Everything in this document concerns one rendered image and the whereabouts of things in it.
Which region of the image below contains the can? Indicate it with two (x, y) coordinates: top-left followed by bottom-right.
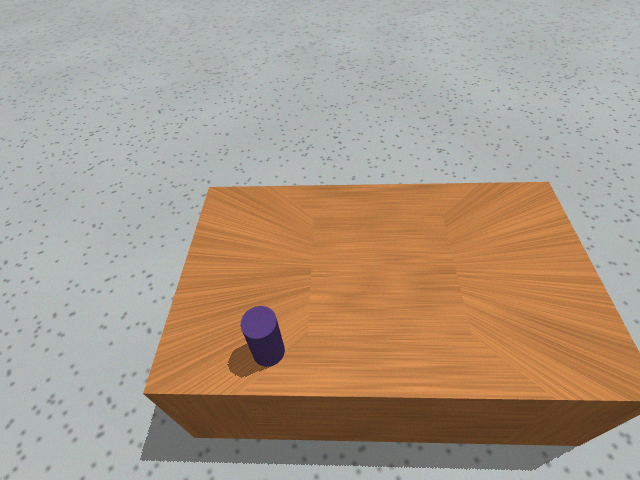
(241, 306), (285, 367)

